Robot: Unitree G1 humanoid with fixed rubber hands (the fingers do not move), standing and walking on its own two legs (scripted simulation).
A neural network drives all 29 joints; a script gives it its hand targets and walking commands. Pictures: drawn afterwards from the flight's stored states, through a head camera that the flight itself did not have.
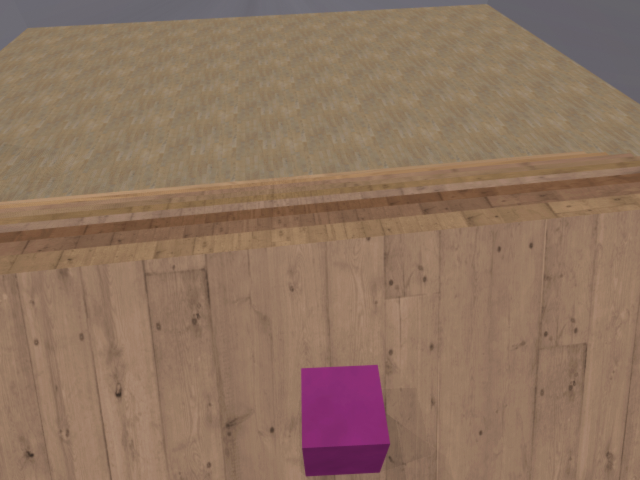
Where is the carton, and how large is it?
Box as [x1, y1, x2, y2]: [301, 365, 389, 475]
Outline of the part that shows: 377,365 301,368 302,450 306,475 379,472 389,445 389,439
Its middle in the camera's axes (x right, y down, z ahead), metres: +0.06 +0.51 +1.08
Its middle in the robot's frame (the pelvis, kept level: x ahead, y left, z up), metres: +0.45 -0.03 -0.66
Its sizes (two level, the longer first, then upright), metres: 0.210 0.200 0.250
